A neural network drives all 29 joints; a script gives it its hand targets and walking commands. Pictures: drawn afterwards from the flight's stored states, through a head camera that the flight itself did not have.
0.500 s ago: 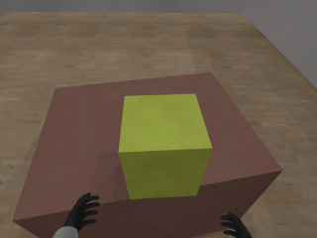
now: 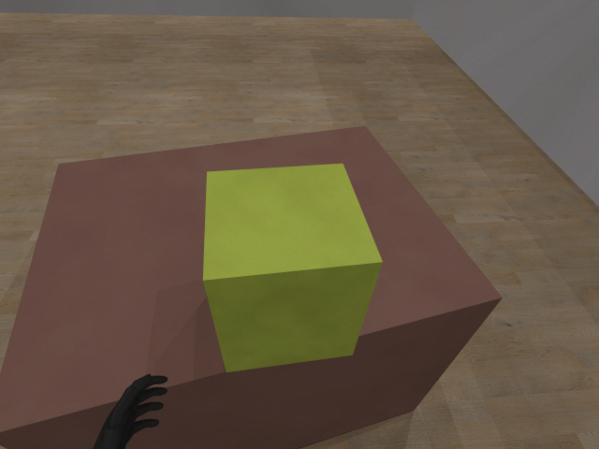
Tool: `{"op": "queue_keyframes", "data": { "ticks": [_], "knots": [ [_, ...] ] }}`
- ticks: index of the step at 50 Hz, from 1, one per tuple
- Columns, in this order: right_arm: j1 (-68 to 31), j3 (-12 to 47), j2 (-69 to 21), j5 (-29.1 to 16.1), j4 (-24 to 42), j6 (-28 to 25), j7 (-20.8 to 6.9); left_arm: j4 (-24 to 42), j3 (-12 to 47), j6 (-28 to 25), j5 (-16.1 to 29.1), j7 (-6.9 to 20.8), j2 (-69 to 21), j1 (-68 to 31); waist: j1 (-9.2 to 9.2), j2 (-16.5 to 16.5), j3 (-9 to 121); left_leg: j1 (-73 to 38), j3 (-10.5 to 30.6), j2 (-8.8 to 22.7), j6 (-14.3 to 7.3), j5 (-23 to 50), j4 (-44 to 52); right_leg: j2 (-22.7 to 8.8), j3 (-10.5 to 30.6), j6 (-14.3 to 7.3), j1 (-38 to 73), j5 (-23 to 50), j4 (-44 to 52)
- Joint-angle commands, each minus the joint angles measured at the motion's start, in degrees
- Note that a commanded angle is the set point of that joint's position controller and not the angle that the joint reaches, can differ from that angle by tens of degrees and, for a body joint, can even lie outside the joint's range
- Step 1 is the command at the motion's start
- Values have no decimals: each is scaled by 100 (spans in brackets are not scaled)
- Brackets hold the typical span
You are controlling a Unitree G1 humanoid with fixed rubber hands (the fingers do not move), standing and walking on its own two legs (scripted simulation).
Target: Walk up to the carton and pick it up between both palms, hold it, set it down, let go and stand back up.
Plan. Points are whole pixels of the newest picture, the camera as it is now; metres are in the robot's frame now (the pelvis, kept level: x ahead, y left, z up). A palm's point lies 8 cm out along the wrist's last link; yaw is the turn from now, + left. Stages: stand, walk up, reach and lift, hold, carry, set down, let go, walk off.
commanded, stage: stand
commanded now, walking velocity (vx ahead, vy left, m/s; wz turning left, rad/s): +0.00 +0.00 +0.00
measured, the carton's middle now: (284, 268) +0.40 +0.02 +0.02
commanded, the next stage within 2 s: none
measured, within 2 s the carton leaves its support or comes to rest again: neither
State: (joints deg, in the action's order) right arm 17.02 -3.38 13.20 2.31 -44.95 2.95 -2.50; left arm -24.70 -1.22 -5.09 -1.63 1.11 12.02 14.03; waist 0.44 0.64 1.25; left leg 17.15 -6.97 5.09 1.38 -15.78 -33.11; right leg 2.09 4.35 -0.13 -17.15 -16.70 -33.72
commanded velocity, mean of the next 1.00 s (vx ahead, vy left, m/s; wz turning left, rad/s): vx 0.00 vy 0.00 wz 0.00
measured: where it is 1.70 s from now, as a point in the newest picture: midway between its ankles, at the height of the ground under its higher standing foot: outside the picture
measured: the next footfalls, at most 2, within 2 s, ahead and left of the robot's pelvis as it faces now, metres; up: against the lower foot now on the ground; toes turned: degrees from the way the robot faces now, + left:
none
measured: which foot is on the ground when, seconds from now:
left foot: down 0.00-1.00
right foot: down 0.00-1.00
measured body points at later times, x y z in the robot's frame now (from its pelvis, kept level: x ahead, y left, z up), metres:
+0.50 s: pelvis +0.00 +0.01 +0.00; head +0.02 +0.02 +0.45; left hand +0.11 +0.23 -0.13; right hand +0.03 -0.24 -0.14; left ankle +0.02 +0.13 -0.73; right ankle +0.01 -0.12 -0.73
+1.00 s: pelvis +0.02 +0.02 +0.00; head +0.04 +0.02 +0.45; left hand +0.10 +0.25 -0.14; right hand +0.04 -0.22 -0.15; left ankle +0.02 +0.13 -0.73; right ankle +0.01 -0.12 -0.73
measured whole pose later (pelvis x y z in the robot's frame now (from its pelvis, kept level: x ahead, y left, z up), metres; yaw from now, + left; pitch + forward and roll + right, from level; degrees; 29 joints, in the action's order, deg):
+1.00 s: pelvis +0.02 +0.02 +0.00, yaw -4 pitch +2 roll +1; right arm 15.7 -3.0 10.3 1.3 -53.1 2.5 0.7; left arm -46.7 -1.3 0.0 -1.7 -1.6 10.4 17.9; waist -0.8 0.8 0.0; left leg 15.8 -12.1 4.8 -0.2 -18.0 -32.7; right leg 2.0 9.5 1.6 -18.1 -17.4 -34.0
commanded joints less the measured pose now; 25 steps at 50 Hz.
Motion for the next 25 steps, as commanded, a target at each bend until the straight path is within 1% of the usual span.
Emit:
{"op": "queue_keyframes", "data": {
  "ticks": [1,2,3,4,5,6,7,8,9,10,11,12,13,14,15,16,17,18,19,20,21,22,23,24,25],
  "knots": [
    [-160,-165,706,11,595,-184,29,121,-180,292,-24,-70,438,-37,-87,78,-149,-112,619,401,-370,-655,914,-199,360,-93,-771,266,530],
    [-184,-162,722,15,550,-178,41,79,-194,299,-28,-51,469,152,-23,32,-23,7,701,433,-415,-895,1027,-144,252,-33,-562,186,414],
    [-152,-165,765,24,572,-165,72,64,-175,300,3,-64,393,321,13,104,-261,133,671,463,-400,-962,1086,-142,273,-49,-673,202,407],
    [-168,-153,701,7,527,-160,75,101,-205,279,-15,-75,478,236,-1,128,-274,209,643,407,-379,-995,1074,-210,350,-63,-624,93,492],
    [-185,-135,640,-8,497,-145,77,114,-208,274,-20,-72,512,270,3,4,-258,195,520,339,-344,-1114,1042,-229,426,-81,-683,-35,567],
    [-124,-130,614,-10,487,-139,86,79,-210,267,-14,-76,472,296,-30,213,-342,225,440,296,-315,-1142,945,-294,500,-86,-772,-223,730],
    [-57,-145,652,1,486,-143,88,71,-197,274,-7,-87,498,279,-91,435,-385,100,408,226,-308,-1060,856,-294,638,-109,-1008,-372,816],
    [12,-148,619,-1,423,-154,86,32,-224,263,-18,-74,526,387,-48,341,-289,-41,370,246,-325,-995,780,-300,705,-110,-1036,-418,894],
    [108,-156,611,2,423,-163,85,56,-230,266,-26,-104,509,342,-98,456,-300,16,378,213,-322,-936,744,-332,700,-130,-951,-392,903],
    [76,-127,536,-8,412,-173,71,74,-222,270,-24,-99,532,267,-124,618,-394,-31,329,161,-285,-806,662,-319,799,-118,-1143,-445,962],
    [136,-178,628,10,377,-175,71,57,-223,275,-28,-121,461,245,-153,685,-259,-118,292,160,-285,-797,586,-339,826,-157,-1109,-593,1085],
    [137,-178,610,13,371,-182,78,54,-194,278,-26,-128,432,281,-140,882,-169,-262,234,109,-298,-614,469,-337,859,-150,-1099,-436,1117],
    [161,-172,572,-10,356,-190,74,53,-225,266,-28,-129,505,197,-161,924,-101,-330,161,53,-266,-493,375,-328,910,-165,-1116,-427,1164],
    [280,-172,538,-17,313,-207,74,12,-252,258,-44,-136,562,157,-205,848,-18,-330,180,57,-285,-478,384,-374,945,-187,-993,-414,1149],
    [271,-167,510,-26,265,-226,67,-78,-251,267,-48,-149,536,170,-183,747,92,-318,210,93,-294,-435,427,-342,887,-186,-883,-234,1026],
    [217,-153,519,-21,265,-225,68,-160,-238,283,-56,-150,516,272,-158,424,-56,-382,210,86,-282,-397,433,-334,912,-179,-1073,-163,988],
    [149,-128,472,-44,270,-251,93,-237,-213,276,-58,-152,481,307,-146,97,40,-485,357,245,-345,-314,549,-294,819,-180,-991,46,829],
    [169,-151,529,-56,246,-259,94,-270,-219,270,-61,-157,526,278,-127,-8,254,-515,391,348,-412,-308,635,-205,627,-175,-862,343,619],
    [133,-152,557,-44,247,-253,124,-335,-197,258,-73,-150,440,274,-104,-47,113,-330,463,443,-436,-349,775,-194,526,-166,-756,494,470],
    [151,-159,555,-73,226,-262,153,-416,-206,244,-71,-151,508,329,-105,-106,136,-365,482,488,-462,-218,783,-199,517,-162,-679,705,391],
    [99,-172,577,-65,210,-252,173,-525,-182,242,-48,-147,425,478,-56,-205,154,-400,439,468,-454,-171,780,-185,499,-162,-695,715,358],
    [80,-174,535,-85,213,-232,196,-593,-164,250,-65,-147,421,412,-102,-428,94,-404,387,460,-449,-188,798,-183,474,-190,-693,836,296],
    [81,-172,593,-72,173,-227,204,-668,-178,267,-69,-145,438,561,-55,-418,153,-390,395,489,-477,-244,859,-142,425,-157,-650,870,247],
    [53,-175,555,-72,174,-216,217,-742,-204,272,-51,-164,479,643,-50,-425,215,-477,365,521,-503,-168,801,-187,411,-162,-580,983,234],
    [69,-195,606,-67,127,-220,229,-818,-192,277,-45,-177,446,600,-71,-484,333,-566,319,495,-517,-118,796,-168,391,-152,-537,1086,211]
  ]
}}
